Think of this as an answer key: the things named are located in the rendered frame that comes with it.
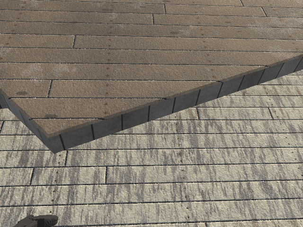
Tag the left robot hand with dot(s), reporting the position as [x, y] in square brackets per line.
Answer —
[38, 221]

